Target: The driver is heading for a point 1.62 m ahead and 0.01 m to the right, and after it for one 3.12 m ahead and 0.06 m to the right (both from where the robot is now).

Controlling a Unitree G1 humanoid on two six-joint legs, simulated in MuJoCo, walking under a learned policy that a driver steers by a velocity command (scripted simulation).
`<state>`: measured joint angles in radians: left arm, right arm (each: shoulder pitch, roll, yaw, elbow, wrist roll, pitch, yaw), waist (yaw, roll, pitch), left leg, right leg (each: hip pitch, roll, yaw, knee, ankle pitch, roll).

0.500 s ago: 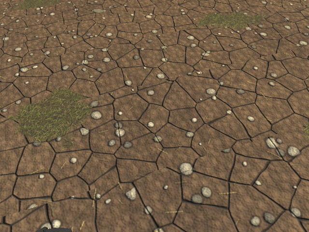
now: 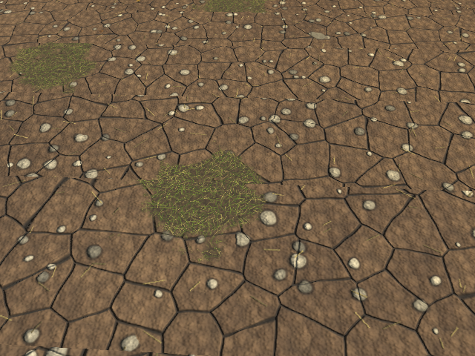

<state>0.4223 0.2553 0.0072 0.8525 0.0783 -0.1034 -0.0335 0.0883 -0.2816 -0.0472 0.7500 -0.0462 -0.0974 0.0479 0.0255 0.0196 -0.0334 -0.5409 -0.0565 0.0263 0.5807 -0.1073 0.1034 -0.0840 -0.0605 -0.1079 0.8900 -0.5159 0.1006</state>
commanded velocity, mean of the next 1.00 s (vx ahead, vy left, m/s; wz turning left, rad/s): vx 0.05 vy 0.00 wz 0.14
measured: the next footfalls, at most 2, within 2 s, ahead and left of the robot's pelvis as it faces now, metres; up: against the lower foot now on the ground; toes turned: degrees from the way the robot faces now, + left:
right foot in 0.34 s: +0.19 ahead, -0.14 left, +0.00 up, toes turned +12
left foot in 0.64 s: +0.09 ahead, +0.09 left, +0.00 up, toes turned +12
